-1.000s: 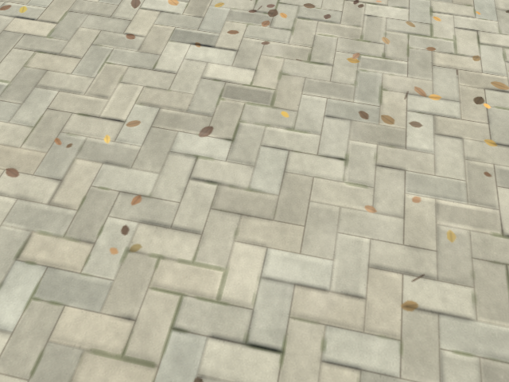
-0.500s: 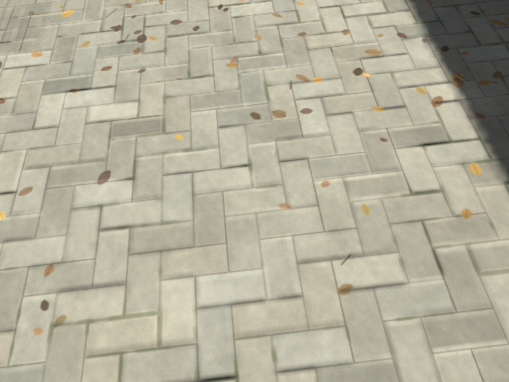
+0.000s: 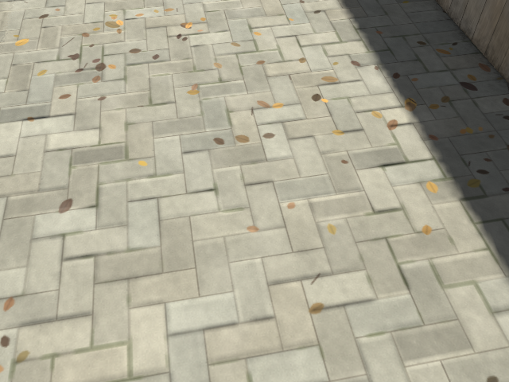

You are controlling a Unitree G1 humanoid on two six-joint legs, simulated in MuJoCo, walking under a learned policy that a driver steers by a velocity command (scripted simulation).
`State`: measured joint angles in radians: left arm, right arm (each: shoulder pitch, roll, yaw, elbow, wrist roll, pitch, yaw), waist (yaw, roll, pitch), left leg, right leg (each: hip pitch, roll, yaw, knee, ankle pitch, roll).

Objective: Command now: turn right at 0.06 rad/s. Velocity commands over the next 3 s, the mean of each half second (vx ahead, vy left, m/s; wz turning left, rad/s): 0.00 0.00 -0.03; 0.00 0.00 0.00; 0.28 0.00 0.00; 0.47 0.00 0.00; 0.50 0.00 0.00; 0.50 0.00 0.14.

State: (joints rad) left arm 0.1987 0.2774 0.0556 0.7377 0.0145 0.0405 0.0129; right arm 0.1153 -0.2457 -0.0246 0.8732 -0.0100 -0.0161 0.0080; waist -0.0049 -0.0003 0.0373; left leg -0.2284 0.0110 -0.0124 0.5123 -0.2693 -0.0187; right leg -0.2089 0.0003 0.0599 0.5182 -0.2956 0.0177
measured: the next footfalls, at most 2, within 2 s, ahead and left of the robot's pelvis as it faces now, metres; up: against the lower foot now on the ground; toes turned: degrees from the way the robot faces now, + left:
right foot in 1.68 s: +0.41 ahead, -0.12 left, +0.00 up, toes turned -1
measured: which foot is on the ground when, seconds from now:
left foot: down 0.00-1.00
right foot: down 0.00-1.00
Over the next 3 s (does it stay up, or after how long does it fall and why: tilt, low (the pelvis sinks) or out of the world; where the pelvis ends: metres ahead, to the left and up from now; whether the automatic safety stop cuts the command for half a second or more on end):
stays up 0.97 -0.02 0.01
